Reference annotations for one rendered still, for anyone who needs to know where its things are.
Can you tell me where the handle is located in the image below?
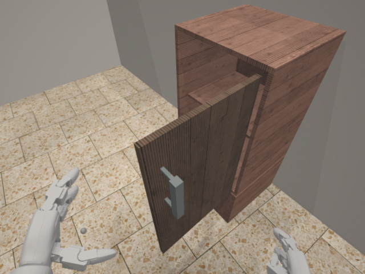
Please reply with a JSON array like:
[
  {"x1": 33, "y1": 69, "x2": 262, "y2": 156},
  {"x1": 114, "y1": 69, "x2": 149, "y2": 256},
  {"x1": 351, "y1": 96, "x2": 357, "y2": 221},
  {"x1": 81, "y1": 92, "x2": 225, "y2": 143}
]
[{"x1": 160, "y1": 166, "x2": 184, "y2": 220}]

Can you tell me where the cupboard door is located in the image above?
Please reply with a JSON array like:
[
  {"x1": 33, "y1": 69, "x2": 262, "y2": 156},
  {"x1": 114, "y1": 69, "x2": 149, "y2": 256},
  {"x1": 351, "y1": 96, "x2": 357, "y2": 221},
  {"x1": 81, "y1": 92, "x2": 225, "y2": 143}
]
[{"x1": 134, "y1": 74, "x2": 262, "y2": 254}]

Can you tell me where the right robot hand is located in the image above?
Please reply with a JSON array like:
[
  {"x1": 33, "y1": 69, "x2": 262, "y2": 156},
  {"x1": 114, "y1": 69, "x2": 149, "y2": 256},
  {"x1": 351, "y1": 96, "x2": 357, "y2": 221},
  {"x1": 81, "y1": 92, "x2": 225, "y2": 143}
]
[{"x1": 267, "y1": 227, "x2": 311, "y2": 274}]

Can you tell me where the left robot hand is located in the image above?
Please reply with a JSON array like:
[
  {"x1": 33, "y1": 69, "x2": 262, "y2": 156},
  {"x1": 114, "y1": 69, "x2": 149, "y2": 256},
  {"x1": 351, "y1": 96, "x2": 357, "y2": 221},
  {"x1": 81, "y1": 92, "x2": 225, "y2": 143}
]
[{"x1": 19, "y1": 167, "x2": 117, "y2": 272}]

